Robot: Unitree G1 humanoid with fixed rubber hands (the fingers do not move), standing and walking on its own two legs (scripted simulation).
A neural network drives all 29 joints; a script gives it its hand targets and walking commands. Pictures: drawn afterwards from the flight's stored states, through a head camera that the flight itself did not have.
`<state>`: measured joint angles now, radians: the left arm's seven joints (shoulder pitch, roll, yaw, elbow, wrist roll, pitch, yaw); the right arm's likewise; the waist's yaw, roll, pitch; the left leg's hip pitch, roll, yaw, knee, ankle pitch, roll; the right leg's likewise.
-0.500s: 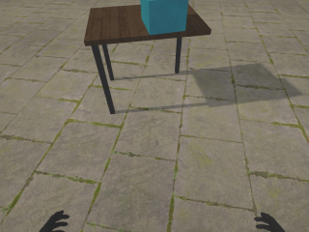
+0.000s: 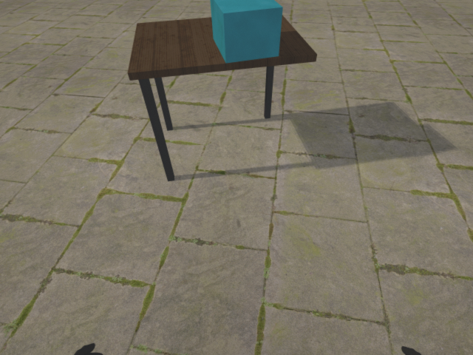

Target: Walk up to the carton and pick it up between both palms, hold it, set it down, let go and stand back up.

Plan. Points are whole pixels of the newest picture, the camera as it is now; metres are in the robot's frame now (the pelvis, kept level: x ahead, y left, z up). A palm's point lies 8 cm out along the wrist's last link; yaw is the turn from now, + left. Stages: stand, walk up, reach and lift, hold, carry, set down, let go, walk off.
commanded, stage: walk up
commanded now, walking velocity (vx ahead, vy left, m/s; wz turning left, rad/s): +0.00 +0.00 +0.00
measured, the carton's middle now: (244, 24) +1.44 -0.02 +0.02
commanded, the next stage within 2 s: none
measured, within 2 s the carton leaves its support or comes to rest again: neither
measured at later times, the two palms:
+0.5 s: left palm out of the picture +0.09 +0.32 -0.06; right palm out of the picture +0.16 -0.36 -0.10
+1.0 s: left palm (88, 286) +0.30 +0.32 -0.09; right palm (400, 254) +0.35 -0.33 -0.08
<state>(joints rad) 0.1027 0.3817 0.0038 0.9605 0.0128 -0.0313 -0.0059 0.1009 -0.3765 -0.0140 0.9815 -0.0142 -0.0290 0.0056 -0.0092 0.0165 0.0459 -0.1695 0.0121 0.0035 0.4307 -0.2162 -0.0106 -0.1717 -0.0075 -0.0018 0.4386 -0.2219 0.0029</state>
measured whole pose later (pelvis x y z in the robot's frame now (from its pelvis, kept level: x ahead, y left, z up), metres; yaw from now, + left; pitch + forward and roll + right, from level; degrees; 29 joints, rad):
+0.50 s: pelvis +0.05 -0.03 +0.00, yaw +3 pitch -2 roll +0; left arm 0.32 0.46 0.10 0.82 0.04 -0.08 -0.05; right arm 0.27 -0.48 -0.09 0.85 -0.02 -0.04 0.04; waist 0.04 0.05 0.04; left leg -0.42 -0.03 -0.09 0.95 -0.35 0.03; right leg -0.11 0.00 -0.07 0.44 -0.29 -0.04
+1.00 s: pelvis +0.23 +0.00 -0.01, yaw +6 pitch -3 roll +2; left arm 0.33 0.45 0.06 0.66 0.01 -0.06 -0.07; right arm 0.33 -0.45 -0.08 0.68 -0.02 -0.10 0.03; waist -0.01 -0.05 0.09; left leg -0.22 0.00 0.08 0.54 -0.27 0.02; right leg -0.51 -0.11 0.02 0.90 -0.35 -0.03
